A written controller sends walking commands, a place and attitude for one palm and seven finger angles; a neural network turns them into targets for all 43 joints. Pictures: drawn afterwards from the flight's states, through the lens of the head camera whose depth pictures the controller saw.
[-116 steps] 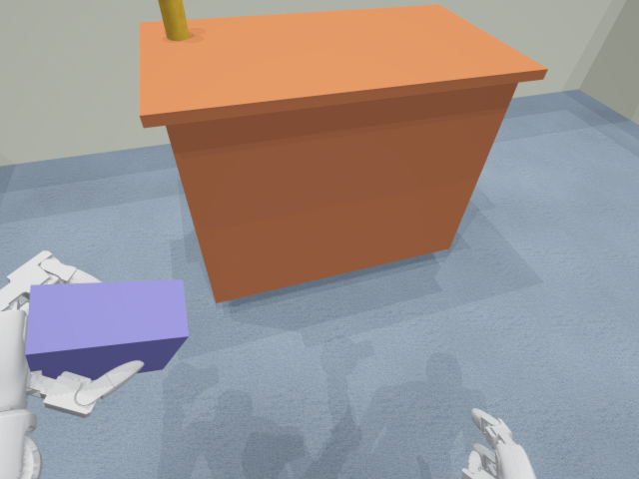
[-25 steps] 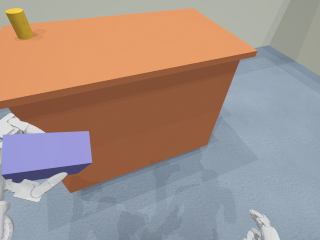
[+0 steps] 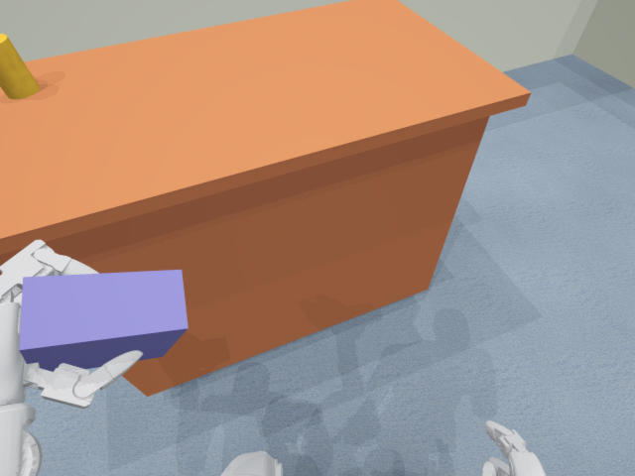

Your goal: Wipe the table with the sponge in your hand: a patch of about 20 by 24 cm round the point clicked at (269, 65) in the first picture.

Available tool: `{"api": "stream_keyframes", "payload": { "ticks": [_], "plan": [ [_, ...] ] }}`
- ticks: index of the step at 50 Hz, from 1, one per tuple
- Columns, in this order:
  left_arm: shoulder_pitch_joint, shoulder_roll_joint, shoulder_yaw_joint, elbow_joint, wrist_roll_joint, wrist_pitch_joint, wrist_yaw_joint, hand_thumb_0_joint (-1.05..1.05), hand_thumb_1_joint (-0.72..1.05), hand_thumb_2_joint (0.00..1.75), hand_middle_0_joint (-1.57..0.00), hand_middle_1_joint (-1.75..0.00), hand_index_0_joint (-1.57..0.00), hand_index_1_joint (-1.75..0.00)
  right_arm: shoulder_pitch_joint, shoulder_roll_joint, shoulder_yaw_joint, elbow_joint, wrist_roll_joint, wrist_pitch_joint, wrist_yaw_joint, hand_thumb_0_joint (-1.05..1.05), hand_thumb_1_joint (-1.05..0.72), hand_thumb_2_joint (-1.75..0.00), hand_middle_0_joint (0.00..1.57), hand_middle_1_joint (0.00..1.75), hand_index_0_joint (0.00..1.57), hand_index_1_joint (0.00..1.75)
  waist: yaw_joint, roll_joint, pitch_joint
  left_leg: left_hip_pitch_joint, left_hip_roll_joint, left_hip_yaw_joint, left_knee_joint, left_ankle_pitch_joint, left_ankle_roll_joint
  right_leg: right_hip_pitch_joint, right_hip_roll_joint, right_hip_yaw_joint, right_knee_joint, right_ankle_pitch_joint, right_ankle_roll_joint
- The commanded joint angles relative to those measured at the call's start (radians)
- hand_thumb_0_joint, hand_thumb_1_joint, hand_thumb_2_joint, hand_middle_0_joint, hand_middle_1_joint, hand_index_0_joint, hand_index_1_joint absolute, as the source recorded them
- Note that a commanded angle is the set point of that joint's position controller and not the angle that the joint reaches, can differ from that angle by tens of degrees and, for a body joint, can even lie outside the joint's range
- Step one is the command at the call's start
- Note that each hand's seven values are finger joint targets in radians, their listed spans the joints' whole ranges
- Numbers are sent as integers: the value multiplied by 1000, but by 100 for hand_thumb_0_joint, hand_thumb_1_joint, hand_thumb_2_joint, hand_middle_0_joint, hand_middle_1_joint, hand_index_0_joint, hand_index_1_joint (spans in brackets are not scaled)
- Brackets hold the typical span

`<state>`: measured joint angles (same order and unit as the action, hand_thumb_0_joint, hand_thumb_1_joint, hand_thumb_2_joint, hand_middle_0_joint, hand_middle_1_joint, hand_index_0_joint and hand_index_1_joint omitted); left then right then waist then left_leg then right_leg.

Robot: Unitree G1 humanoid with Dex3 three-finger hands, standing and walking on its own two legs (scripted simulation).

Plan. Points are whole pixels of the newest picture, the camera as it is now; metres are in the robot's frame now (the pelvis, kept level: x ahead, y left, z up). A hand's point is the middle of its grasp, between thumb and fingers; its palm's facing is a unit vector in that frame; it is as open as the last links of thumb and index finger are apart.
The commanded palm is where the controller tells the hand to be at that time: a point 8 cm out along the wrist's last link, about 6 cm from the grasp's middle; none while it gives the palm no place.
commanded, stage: take the last steps up to it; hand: left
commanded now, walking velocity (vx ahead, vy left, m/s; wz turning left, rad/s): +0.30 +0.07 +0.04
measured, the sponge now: (128, 322) +0.23 +0.19 +0.15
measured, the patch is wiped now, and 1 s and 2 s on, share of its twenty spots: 0.00 0.00 0.00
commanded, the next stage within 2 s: come to a stop and stand still in 0.72 s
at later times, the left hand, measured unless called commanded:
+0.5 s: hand (139, 230) +0.32 +0.20 +0.17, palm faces +0.38 -0.78 -0.50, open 9.9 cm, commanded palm +0.27 +0.26 +0.18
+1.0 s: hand (143, 172) +0.41 +0.23 +0.17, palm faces +0.40 -0.82 -0.42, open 9.9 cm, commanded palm +0.35 +0.27 +0.18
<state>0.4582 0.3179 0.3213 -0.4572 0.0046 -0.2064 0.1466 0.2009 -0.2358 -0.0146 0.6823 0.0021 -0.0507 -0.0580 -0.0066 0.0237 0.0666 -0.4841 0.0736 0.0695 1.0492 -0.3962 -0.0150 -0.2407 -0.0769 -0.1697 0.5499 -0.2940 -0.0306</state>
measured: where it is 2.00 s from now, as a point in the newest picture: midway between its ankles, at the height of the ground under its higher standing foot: outside the picture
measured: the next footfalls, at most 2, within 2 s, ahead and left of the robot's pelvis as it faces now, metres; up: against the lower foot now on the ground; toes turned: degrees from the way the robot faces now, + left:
left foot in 0.16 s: +0.14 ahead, +0.15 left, +0.00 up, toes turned +9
right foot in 0.46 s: +0.18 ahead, -0.11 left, +0.00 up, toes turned -10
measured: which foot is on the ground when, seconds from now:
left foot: up 0.00-0.14, down 0.16-0.46, up 0.48-0.84, down 0.86-1.00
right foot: down 0.00-0.18, up 0.20-0.44, down 0.46-0.88, up 0.90-1.00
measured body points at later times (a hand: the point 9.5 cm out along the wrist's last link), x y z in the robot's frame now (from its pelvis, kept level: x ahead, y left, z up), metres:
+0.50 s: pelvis +0.11 -0.02 -0.01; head +0.13 -0.05 +0.43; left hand +0.30 +0.24 +0.20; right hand +0.27 -0.21 -0.13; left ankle +0.10 +0.13 -0.73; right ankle +0.14 -0.11 -0.74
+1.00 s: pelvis +0.19 -0.01 +0.00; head +0.21 +0.00 +0.44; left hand +0.39 +0.27 +0.20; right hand +0.37 -0.24 -0.08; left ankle +0.23 +0.10 -0.74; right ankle +0.15 -0.12 -0.70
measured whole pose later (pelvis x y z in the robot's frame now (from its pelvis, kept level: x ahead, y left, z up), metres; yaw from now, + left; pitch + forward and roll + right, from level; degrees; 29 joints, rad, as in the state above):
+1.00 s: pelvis +0.19 -0.01 +0.00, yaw +0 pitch -1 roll +0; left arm 0.42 0.41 0.37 -0.52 -0.01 -0.20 0.16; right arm 0.17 -0.17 -0.01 0.57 0.00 -0.06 -0.04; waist -0.01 -0.05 0.08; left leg -0.29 0.06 0.15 0.55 -0.23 0.01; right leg -0.33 -0.03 -0.06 0.89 -0.49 0.02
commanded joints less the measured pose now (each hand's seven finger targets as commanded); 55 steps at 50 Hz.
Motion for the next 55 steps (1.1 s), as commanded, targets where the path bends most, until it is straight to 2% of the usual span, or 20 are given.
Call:
{"api": "stream_keyframes", "payload": {
  "ticks": [1, 6, 7, 9, 10, 12, 15, 21, 22, 24, 26, 28, 31, 37, 41, 43, 44, 45, 49, 55],
  "plan": [
    [-23, 231, 188, -292, -18, -92, 47, 0, 10, 130, -120, -160, -120, -160, -103, -42, -25, -218, -8, -57, -7, 0, -90, -90, 20, 30, 20, 30, 32, -159, -166, 35, 6, 67, -316, 62, 10, 165, -236, 194, -191, 365, -115],
    [-50, 207, 162, -285, -27, -81, 60, 0, 10, 130, -120, -160, -120, -160, -53, -66, -48, -235, -4, -59, -21, 0, -90, -90, 20, 30, 20, 30, 7, -94, -168, 288, -29, 122, -594, 204, 19, 84, -162, 160, -59, 172, -52],
    [-75, 210, 160, -290, -27, -88, 60, 0, 10, 130, -120, -160, -120, -160, -38, -82, -54, -235, 0, -59, -27, 0, -90, -90, 20, 30, 20, 30, -8, 14, -178, 383, 13, 56, -628, 202, 46, 8, -126, 131, 64, 146, -25],
    [-108, 205, 145, -282, -31, -104, 52, 0, 10, 130, -120, -160, -120, -160, -46, -103, -59, -244, 8, -65, -23, 0, -90, -90, 20, 30, 20, 30, -7, 297, -192, 521, 314, -416, -729, 342, 212, -282, 38, 54, 447, -319, 44],
    [-105, 240, 161, -245, -16, -102, 48, 0, 10, 130, -120, -160, -120, -160, -55, -85, -44, -225, -3, -71, -23, 0, -90, -90, 20, 30, 20, 30, -11, 305, -159, 466, 368, -502, -769, 283, 266, -353, 19, 122, 579, -334, 40],
    [-110, 222, 144, -287, -15, -98, 35, 0, 10, 130, -120, -160, -120, -160, -59, -82, -51, -209, 8, -81, -12, 0, -90, -90, 20, 30, 20, 30, -4, 205, -125, 439, 328, -379, -735, 298, 268, -416, -25, 151, 579, -255, 49],
    [-41, 194, 133, -363, -23, -89, 30, 0, 10, 130, -120, -160, -120, -160, -59, -81, -45, -211, 6, -98, -4, 0, -90, -90, 20, 30, 20, 30, 11, 249, -156, 345, 230, -153, -723, 343, 195, -268, -13, 71, 398, -153, 58],
    [-50, 199, 154, -242, -26, -59, 36, 0, 10, 130, -120, -160, -120, -160, -64, -67, -27, -204, 5, -93, -19, 0, -90, -90, 20, 30, 20, 30, 11, 157, -153, 198, 174, -24, -587, 146, 107, 54, 54, -32, -22, -14, 63],
    [-69, 204, 153, -216, -20, -55, 34, 0, 10, 130, -120, -160, -120, -160, -63, -59, -27, -201, 6, -84, -21, 0, -90, -90, 20, 30, 20, 30, 11, 57, -153, 140, 129, 18, -459, 78, 81, 114, 6, 49, -107, 0, 39],
    [-92, 255, 191, -166, -27, -35, 37, 0, 10, 130, -120, -160, -120, -160, -101, -41, -19, -226, 5, -78, -14, 0, -90, -90, 20, 30, 20, 30, 36, -352, -140, -180, -49, 42, 21, -183, 13, 213, -343, 654, -282, 64, -136],
    [-103, 266, 199, -178, -37, -55, 31, 0, 10, 130, -120, -160, -120, -160, -99, -45, -15, -189, 3, -75, -6, 0, -90, -90, 20, 30, 20, 30, 13, -241, -102, -219, 5, -92, 198, -72, -7, 182, -362, 609, -280, 135, -162],
    [-49, 232, 181, -171, -26, -72, 23, 0, 10, 130, -120, -160, -120, -160, -103, -39, -3, -169, -3, -52, -3, 0, -90, -90, 20, 30, 20, 30, 7, -150, -123, -201, 17, -70, 195, 14, -22, 189, -282, 357, -218, 398, -117],
    [-34, 228, 176, -219, -20, -92, 29, 0, 10, 130, -120, -160, -120, -160, -105, -47, -13, -186, -6, -43, -2, 0, -90, -90, 20, 30, 20, 30, 3, -147, -179, -107, 15, -9, -41, 50, -19, 218, -253, 212, -172, 631, -100],
    [31, 236, 192, -294, -27, -85, 50, 0, 10, 130, -120, -160, -120, -160, -92, -45, -29, -247, -8, -47, 1, 0, -90, -90, 20, 30, 20, 30, 39, -181, -193, 21, -30, 94, -379, 89, 1, 255, -244, 197, -145, 627, -102],
    [-19, 233, 177, -325, -28, -78, 58, 0, 10, 130, -120, -160, -120, -160, -53, -65, -48, -251, -2, -41, -12, 0, -90, -90, 20, 30, 20, 30, 3, -97, -224, 282, -46, 112, -619, 262, 9, 166, -186, 146, 5, 517, -44],
    [-48, 236, 175, -339, -35, -87, 57, 0, 10, 130, -120, -160, -120, -160, -58, -96, -57, -266, 5, -36, -15, 0, -90, -90, 20, 30, 20, 30, 8, 175, -256, 516, 191, -161, -632, 656, 115, -91, -32, 68, 245, 106, 44],
    [-66, 232, 149, -321, -38, -95, 50, 0, 10, 130, -120, -160, -120, -160, -48, -99, -56, -273, 15, -42, -10, 0, -90, -90, 20, 30, 20, 30, 17, 227, -239, 535, 314, -317, -661, 851, 184, -178, 19, 90, 366, -299, 48],
    [-52, 252, 174, -300, -28, -97, 44, 0, 10, 130, -120, -160, -120, -160, -44, -80, -42, -254, -8, -48, -9, 0, -90, -90, 20, 30, 20, 30, 7, 268, -216, 484, 351, -386, -700, 869, 212, -224, 28, 141, 467, -340, 51],
    [-26, 213, 139, -381, -28, -71, 31, 0, 10, 130, -120, -160, -120, -160, -51, -78, -37, -251, -5, -72, 16, 0, -90, -90, 20, 30, 20, 30, 14, 205, -201, 434, 245, -121, -659, 849, 131, -152, 36, 111, 309, -149, 60],
    [-20, 199, 140, -348, -47, -35, 26, 0, 10, 130, -120, -160, -120, -160, -38, -72, -17, -253, -9, -104, 17, 0, -90, -90, 20, 30, 20, 30, 3, 237, -170, 324, 243, -66, -695, 613, 95, -16, 70, 60, 75, -82, 71]
  ]
}}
